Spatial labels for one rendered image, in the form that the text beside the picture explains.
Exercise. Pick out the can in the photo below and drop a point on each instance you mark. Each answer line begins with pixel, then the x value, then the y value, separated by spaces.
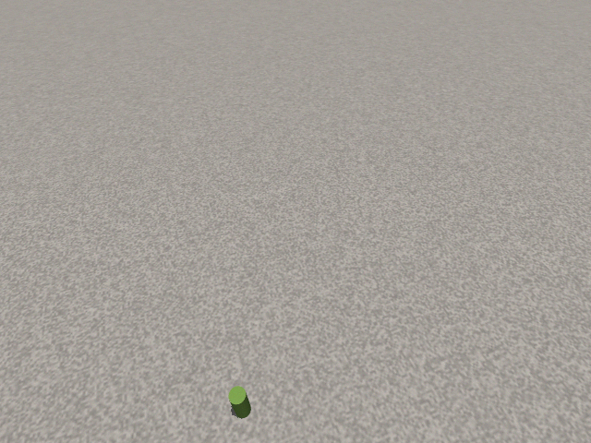
pixel 238 398

